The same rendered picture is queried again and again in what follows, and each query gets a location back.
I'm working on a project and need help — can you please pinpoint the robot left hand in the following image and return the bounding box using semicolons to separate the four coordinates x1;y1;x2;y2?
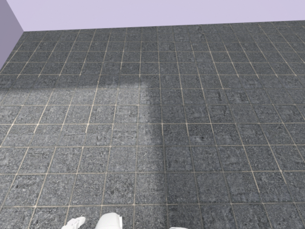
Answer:
61;217;85;229

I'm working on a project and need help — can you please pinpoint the robot left thigh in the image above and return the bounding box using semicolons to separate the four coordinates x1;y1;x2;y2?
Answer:
95;213;122;229

